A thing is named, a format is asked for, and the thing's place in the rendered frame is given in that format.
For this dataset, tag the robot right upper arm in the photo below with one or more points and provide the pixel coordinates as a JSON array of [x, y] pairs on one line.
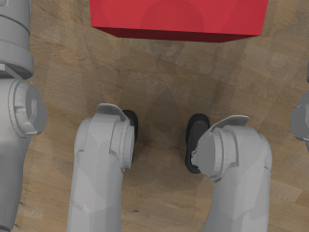
[[299, 119]]

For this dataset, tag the robot left upper arm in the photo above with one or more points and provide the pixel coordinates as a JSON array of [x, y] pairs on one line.
[[22, 115]]

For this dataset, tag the robot left shin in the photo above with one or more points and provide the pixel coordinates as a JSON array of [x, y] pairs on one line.
[[81, 135]]

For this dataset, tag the carton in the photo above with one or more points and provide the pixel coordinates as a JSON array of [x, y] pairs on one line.
[[204, 21]]

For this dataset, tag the robot left forearm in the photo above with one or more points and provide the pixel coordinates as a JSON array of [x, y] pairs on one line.
[[16, 61]]

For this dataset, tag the robot left foot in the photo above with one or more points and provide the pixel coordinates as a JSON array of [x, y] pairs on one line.
[[133, 120]]

